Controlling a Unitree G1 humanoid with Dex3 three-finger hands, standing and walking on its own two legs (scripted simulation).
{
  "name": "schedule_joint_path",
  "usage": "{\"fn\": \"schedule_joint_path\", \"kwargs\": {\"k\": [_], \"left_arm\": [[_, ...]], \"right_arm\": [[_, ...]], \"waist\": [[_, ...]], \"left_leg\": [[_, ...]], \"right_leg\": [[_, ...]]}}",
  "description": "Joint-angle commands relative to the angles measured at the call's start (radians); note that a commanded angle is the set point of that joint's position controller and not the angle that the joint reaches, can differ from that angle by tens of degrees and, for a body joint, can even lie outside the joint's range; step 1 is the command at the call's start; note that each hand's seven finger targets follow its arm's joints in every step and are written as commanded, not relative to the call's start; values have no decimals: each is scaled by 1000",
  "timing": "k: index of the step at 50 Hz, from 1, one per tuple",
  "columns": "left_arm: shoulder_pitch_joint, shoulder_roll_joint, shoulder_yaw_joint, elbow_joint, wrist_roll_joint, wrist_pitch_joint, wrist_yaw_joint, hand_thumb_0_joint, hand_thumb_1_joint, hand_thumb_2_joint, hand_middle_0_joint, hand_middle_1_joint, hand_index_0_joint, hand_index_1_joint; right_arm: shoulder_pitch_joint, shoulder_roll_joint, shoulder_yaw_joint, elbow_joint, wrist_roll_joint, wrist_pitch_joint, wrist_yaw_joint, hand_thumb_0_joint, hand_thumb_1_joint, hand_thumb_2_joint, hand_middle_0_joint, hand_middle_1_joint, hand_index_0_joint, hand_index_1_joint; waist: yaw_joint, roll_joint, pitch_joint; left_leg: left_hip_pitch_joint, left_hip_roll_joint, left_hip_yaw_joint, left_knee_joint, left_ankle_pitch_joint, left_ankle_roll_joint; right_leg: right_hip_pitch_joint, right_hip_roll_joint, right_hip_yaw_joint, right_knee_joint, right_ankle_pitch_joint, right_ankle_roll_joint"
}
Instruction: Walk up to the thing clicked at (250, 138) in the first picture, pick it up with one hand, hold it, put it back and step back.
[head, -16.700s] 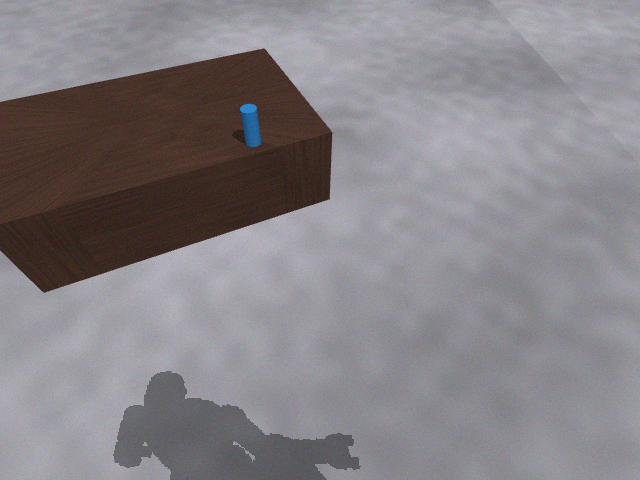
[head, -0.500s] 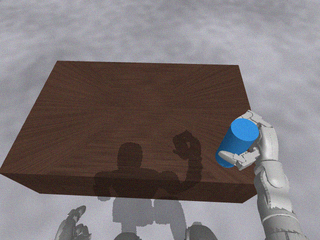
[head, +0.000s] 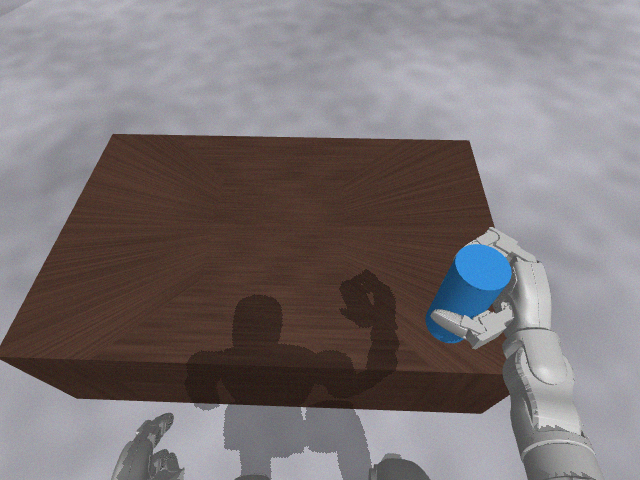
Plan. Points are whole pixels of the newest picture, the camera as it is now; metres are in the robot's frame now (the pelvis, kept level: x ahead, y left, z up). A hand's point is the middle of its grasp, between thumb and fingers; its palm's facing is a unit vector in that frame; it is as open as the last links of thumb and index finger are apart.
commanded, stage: hold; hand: right
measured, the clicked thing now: (462, 298) +0.31 -0.16 +0.05
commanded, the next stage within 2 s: none
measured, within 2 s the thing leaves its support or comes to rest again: neither
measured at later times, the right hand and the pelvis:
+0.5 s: hand (465, 290) +0.32 -0.16 +0.06, palm faces +0.05 +1.00 +0.00, open 9.6 cm; pelvis -0.01 +0.01 +0.00, yaw +0 degrees
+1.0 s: hand (467, 297) +0.31 -0.16 +0.06, palm faces +0.05 +1.00 +0.00, open 9.6 cm; pelvis -0.01 +0.01 +0.00, yaw +0 degrees
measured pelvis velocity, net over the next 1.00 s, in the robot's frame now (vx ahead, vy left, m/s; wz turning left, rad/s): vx -0.01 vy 0.01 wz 0.00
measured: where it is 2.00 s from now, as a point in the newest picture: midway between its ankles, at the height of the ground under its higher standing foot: outside the picture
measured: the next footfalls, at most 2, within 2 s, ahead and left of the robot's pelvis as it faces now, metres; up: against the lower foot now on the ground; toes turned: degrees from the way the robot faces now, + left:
none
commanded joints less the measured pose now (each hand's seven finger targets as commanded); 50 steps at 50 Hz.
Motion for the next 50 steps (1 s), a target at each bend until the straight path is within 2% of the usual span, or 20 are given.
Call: {"fn": "schedule_joint_path", "kwargs": {"k": [1,4,6,8,9,10,13,15,19,21,23,26,28,33,39,43,45,46,48,50], "left_arm": [[-36,144,48,-129,0,-36,8,0,916,885,-190,-297,-201,-285],[-45,129,36,-129,-1,-40,10,0,917,884,-188,-295,-200,-282],[-33,148,51,-125,2,-41,11,0,916,885,-189,-297,-202,-284],[-35,148,52,-123,2,-40,10,0,918,886,-190,-297,-203,-284],[-36,147,51,-128,0,-40,9,0,916,888,-189,-296,-201,-284],[-35,136,44,-126,1,-42,8,0,918,885,-189,-297,-202,-284],[-33,144,49,-124,2,-42,8,0,919,886,-189,-296,-202,-283],[-39,140,46,-123,4,-41,4,0,920,886,-188,-297,-202,-282],[-48,140,43,-127,2,-43,9,0,916,887,-187,-294,-199,-281],[-55,133,41,-125,5,-46,9,0,916,887,-188,-295,-201,-282],[-51,143,48,-124,3,-48,11,0,912,892,-190,-296,-200,-286],[-54,132,41,-120,6,-50,7,0,913,890,-189,-295,-200,-284],[-47,148,51,-118,7,-47,12,0,914,889,-190,-295,-201,-284],[-46,138,45,-114,5,-48,15,0,918,889,-189,-296,-202,-283],[-70,140,42,-123,5,-50,13,0,913,887,-188,-293,-200,-281],[-73,133,37,-121,5,-55,12,0,913,890,-189,-295,-200,-284],[-68,135,38,-120,6,-55,13,0,906,895,-192,-296,-200,-288],[-55,144,47,-118,8,-53,14,0,912,890,-190,-296,-201,-285],[-59,132,36,-118,6,-56,15,0,909,894,-192,-298,-201,-289],[-61,137,41,-118,7,-56,18,0,910,893,-191,-296,-200,-286]], "right_arm": [[-241,-115,-32,-236,13,-68,-5,0,-162,-1287,1314,1433,1346,1433],[-232,-91,-20,-159,11,-59,-3,0,-187,-1289,1322,1435,1352,1435],[-312,-122,-37,-249,14,-68,-4,0,-156,-1298,1315,1441,1349,1441],[-265,-131,-47,-233,12,-68,-6,0,-142,-1290,1313,1437,1346,1437],[-298,-108,-10,-250,11,-67,-4,0,-140,-1288,1306,1432,1340,1432],[-235,-88,-13,-180,12,-60,-3,0,-145,-1285,1307,1431,1340,1431],[-284,-143,-62,-236,13,-73,-10,0,-145,-1287,1307,1431,1340,1431],[-239,-96,-19,-194,10,-69,0,0,-148,-1285,1305,1429,1338,1428],[-272,-134,-55,-212,12,-77,-4,0,-133,-1300,1310,1444,1347,1444],[-270,-88,-10,-217,16,-80,2,0,-127,-1299,1306,1441,1343,1441],[-277,-136,-54,-237,16,-80,-4,0,-130,-1305,1315,1450,1351,1450],[-239,-73,-4,-191,17,-78,4,0,-125,-1301,1312,1445,1349,1445],[-291,-141,-60,-244,12,-92,-2,0,-146,-1312,1324,1456,1360,1456],[-255,-121,-51,-196,16,-84,-1,0,-116,-1319,1323,1466,1363,1466],[-258,-128,-51,-207,16,-91,6,0,-154,-1303,1320,1446,1355,1446],[-207,-86,-21,-184,22,-84,7,0,-154,-1320,1334,1465,1370,1465],[-253,-129,-58,-206,18,-91,1,0,-122,-1314,1319,1457,1358,1456],[-288,-133,-51,-265,16,-100,-1,0,-141,-1324,1331,1468,1369,1468],[-217,-99,-37,-181,16,-90,-1,0,-146,-1322,1325,1462,1363,1462],[-289,-125,-46,-235,19,-95,1,0,-130,-1323,1328,1466,1367,1466]], "waist": [[-2,-21,-262],[11,24,-223],[8,-18,-275],[-7,-12,-266],[11,-11,-259],[4,24,-242],[-3,4,-287],[2,14,-251],[-2,1,-257],[5,-1,-240],[-2,2,-254],[13,30,-236],[0,-18,-283],[5,32,-251],[-7,-1,-234],[1,19,-223],[-4,-6,-233],[0,-18,-290],[7,20,-237],[4,-7,-240]], "left_leg": [[14,-39,35,-111,301,40],[1,-40,35,-126,264,36],[7,-38,33,-126,275,39],[25,-37,32,-127,284,39],[20,-36,29,-133,284,38],[23,-37,31,-131,285,37],[45,-34,25,-132,320,34],[34,-33,22,-129,314,33],[37,-32,20,-140,294,34],[26,-33,22,-140,276,35],[43,-32,20,-148,284,31],[22,-32,19,-139,286,29],[25,-34,22,-134,288,35],[51,-28,14,-145,326,23],[25,-32,15,-154,224,34],[21,-36,23,-151,245,32],[14,-37,24,-144,238,35],[30,-35,21,-139,260,36],[21,-38,27,-139,263,34],[23,-34,18,-145,263,32]], "right_leg": [[271,23,14,-127,245,-13],[249,24,13,-135,192,-17],[288,23,14,-135,210,-14],[284,25,11,-136,221,-14],[281,26,9,-138,214,-16],[263,28,7,-138,212,-19],[289,28,6,-127,245,-22],[262,31,1,-128,230,-22],[265,34,1,-137,208,-20],[262,32,2,-138,193,-19],[266,33,1,-138,195,-21],[244,33,1,-133,190,-25],[292,30,6,-134,208,-18],[258,36,-4,-125,218,-29],[253,34,3,-149,142,-19],[250,33,2,-149,162,-20],[254,31,5,-152,158,-18],[289,31,6,-146,178,-19],[268,30,8,-146,182,-19],[257,32,3,-144,177,-20]]}}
